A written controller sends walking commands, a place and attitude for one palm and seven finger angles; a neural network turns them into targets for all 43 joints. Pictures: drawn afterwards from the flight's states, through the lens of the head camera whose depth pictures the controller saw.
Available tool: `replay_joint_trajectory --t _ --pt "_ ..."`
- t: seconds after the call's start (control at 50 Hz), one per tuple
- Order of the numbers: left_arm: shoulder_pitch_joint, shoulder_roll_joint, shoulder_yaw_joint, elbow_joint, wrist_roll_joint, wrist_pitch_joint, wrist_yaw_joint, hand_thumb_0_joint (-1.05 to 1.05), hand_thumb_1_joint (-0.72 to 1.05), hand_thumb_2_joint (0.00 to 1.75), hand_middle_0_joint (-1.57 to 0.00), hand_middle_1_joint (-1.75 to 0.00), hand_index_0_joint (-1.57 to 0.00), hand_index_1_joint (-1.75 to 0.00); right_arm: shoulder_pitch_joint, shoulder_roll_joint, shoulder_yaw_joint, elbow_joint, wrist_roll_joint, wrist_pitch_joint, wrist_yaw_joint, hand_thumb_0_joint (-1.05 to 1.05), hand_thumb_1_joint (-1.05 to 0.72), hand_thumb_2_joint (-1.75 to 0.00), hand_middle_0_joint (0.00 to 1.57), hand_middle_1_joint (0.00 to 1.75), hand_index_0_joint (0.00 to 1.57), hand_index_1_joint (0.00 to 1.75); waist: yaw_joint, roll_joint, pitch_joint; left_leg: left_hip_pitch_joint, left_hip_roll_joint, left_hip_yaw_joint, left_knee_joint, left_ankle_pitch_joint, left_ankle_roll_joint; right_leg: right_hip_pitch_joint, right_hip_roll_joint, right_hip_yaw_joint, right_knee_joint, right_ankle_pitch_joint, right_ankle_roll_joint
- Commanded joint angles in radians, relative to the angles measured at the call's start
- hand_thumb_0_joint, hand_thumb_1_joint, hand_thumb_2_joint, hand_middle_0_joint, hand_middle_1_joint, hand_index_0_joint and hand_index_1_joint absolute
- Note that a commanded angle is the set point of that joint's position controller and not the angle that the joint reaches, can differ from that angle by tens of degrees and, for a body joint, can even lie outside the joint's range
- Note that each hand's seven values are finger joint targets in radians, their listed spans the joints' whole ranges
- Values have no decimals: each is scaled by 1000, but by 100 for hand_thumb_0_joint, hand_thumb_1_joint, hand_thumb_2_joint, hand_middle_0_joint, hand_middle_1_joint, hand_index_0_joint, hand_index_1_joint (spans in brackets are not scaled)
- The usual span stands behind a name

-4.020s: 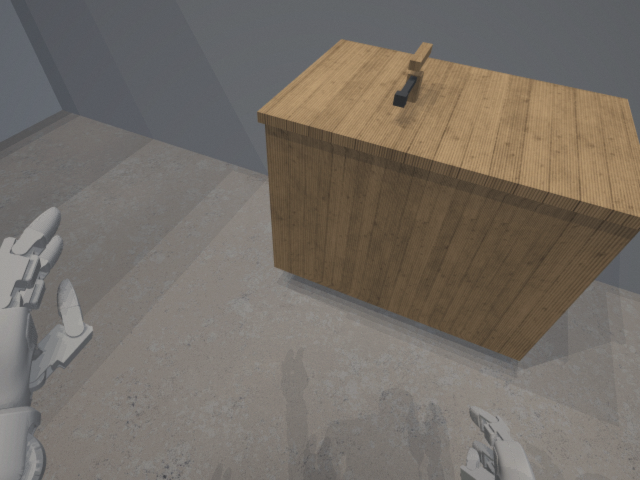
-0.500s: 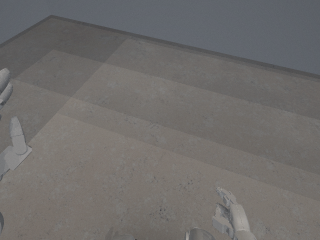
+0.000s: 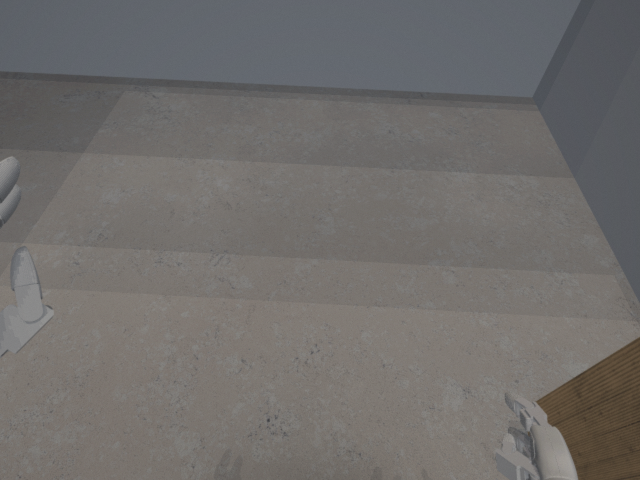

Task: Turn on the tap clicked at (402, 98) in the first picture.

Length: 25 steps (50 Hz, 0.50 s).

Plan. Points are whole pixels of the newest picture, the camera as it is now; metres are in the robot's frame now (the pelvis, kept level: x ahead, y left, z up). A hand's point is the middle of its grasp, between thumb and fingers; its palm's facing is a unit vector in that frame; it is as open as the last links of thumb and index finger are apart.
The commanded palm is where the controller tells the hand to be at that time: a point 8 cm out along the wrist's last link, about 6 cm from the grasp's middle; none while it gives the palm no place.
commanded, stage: turn to face it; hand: left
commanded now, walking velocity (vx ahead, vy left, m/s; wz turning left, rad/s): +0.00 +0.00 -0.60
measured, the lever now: out of the picture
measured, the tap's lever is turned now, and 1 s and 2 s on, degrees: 0 0 0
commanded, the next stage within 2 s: none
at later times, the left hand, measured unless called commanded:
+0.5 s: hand (219, 321) +0.23 +0.10 +0.17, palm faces +0.07 -0.86 -0.50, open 7.4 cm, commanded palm +0.17 +0.18 +0.18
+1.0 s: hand (253, 379) +0.18 +0.07 +0.17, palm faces -0.09 -0.91 -0.40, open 7.4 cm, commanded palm +0.16 +0.12 +0.18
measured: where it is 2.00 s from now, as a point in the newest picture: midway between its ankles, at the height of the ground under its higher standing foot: outside the picture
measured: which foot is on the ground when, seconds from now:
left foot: up 0.00-0.06, down 0.08-0.42, up 0.44-0.84, down 0.86-1.00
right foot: down 0.00-0.12, up 0.14-0.40, down 0.42-0.86, up 0.88-1.00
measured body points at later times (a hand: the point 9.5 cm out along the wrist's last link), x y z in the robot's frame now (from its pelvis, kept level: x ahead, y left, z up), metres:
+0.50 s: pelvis -0.07 -0.04 -0.01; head -0.02 -0.08 +0.43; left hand +0.22 +0.15 +0.19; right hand +0.03 -0.28 -0.13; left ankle -0.05 +0.12 -0.69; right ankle -0.06 -0.13 -0.74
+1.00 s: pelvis -0.13 -0.02 +0.00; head -0.12 -0.03 +0.45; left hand +0.18 +0.12 +0.19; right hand -0.09 -0.30 -0.08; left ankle -0.05 +0.09 -0.74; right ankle -0.15 -0.11 -0.67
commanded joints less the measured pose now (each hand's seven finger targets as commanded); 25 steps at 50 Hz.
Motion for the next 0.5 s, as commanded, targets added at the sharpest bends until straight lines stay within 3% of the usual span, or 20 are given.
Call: replay_joint_trajectory --t 0.0,0.04,0.06,0.08,0.1,0.12,0.14,0.16,0.2,0.26,0.28,0.34,0.36,0.38,0.4,0.42,0.44,0.46,0.48 --pt "15 84 103 -63 -2 -11 23 0 90 90 -20 -30 -20 -30 -56 -43 10 -164 16 -17 14 0 -90 -90 20 30 20 30 34 -61 -231 57 19 -9 -212 46 17 213 -279 344 -128 152 -28" --pt "-26 85 79 -90 4 -8 21 0 90 90 -20 -30 -20 -30 -40 -58 4 -167 15 -7 7 0 -90 -90 20 30 20 30 24 -31 -227 209 62 -11 -352 123 45 109 -217 307 -76 54 26" --pt "-67 77 56 -133 7 -8 16 0 90 90 -20 -30 -20 -30 -52 -70 -1 -177 15 -9 1 0 -90 -90 20 30 20 30 22 58 -186 265 151 -86 -407 148 77 -1 -161 270 3 -28 50" --pt "-87 86 62 -154 16 -14 11 0 90 90 -20 -30 -20 -30 -60 -84 -2 -185 6 -9 -3 0 -90 -90 20 30 20 30 30 212 -146 308 299 -211 -434 263 144 -140 -70 167 157 -205 94" --pt "-101 97 63 -165 29 -15 11 0 90 90 -20 -30 -20 -30 -63 -65 0 -187 10 -16 -4 0 -90 -90 20 30 20 30 48 296 -138 262 396 -234 -453 380 200 -176 -44 63 384 -339 117" --pt "-127 109 65 -168 41 -14 16 0 90 90 -20 -30 -20 -30 -74 -41 12 -171 -6 -26 -5 0 -90 -90 20 30 20 30 46 321 -98 152 435 -228 -471 374 225 -170 -76 14 571 -334 130" --pt "-152 98 45 -188 48 -13 16 0 90 90 -20 -30 -20 -30 -71 -33 15 -165 -6 -33 -3 0 -90 -90 20 30 20 30 43 288 -61 125 422 -173 -452 412 224 -175 -99 10 619 -312 136" --pt "-229 109 36 -258 53 -16 12 0 90 90 -20 -30 -20 -30 -56 -37 10 -155 -2 -41 3 0 -90 -90 20 30 20 30 41 259 -61 167 397 -85 -422 465 199 -185 -113 -9 597 -290 142" --pt "-203 48 -21 -205 46 -1 10 0 90 90 -20 -30 -20 -30 -36 -52 5 -148 3 -55 13 0 -90 -90 20 30 20 30 35 282 -24 158 348 28 -388 554 151 -125 -120 -80 449 -291 151" --pt "-239 62 -14 -144 50 17 12 0 90 90 -20 -30 -20 -30 -26 -63 6 -140 4 -73 23 0 -90 -90 20 30 20 30 19 304 9 126 338 82 -381 535 114 -26 -97 -161 311 -259 164" --pt "-245 58 -16 -122 49 18 9 0 90 90 -20 -30 -20 -30 -25 -63 6 -139 0 -76 25 0 -90 -90 20 30 20 30 14 299 7 109 342 69 -373 533 108 9 -92 -176 277 -261 165" --pt "-207 72 25 -59 38 18 2 0 90 90 -20 -30 -20 -30 -21 -59 3 -139 1 -80 33 0 -90 -90 20 30 20 30 25 259 -44 130 330 119 -242 511 74 133 -74 -208 100 -161 156" --pt "-171 67 28 -39 38 22 0 0 90 90 -20 -30 -20 -30 -17 -59 2 -142 4 -76 35 0 -90 -90 20 30 20 30 28 251 -67 108 310 138 -169 486 59 191 -83 -198 37 -87 143" --pt "-169 87 45 -67 37 14 1 0 90 90 -20 -30 -20 -30 -11 -46 6 -144 11 -73 42 0 -90 -90 20 30 20 30 28 163 -112 74 276 146 -27 432 40 271 -141 -128 -33 32 110" --pt "-144 127 78 -75 39 5 8 0 90 90 -20 -30 -20 -30 -21 -20 10 -157 15 -72 41 0 -90 -90 20 30 20 30 34 -63 -146 -58 170 171 180 164 2 378 -272 92 -51 395 32" --pt "-106 168 135 -85 29 -1 21 0 90 90 -20 -30 -20 -30 -64 -6 25 -172 6 -67 38 0 -90 -90 20 30 20 30 52 -241 -165 -255 67 102 371 -222 -28 431 -422 335 -53 794 -69" --pt "-83 153 128 -118 9 9 21 0 90 90 -20 -30 -20 -30 -66 -11 10 -162 18 -53 38 0 -90 -90 20 30 20 30 42 -248 -236 -243 86 -34 467 -185 -27 426 -440 350 -54 752 -65" --pt "-13 168 154 -123 0 12 18 0 90 90 -20 -30 -20 -30 -77 -17 7 -167 17 -37 38 0 -90 -90 20 30 20 30 45 -167 -238 -248 102 -66 498 -152 -28 399 -426 343 -50 620 -68" --pt "64 171 183 -160 -8 3 23 0 90 90 -20 -30 -20 -30 -100 14 28 -175 11 -25 38 0 -90 -90 20 30 20 30 45 -100 -240 -294 99 -72 513 -98 -28 434 -398 317 -19 601 -89"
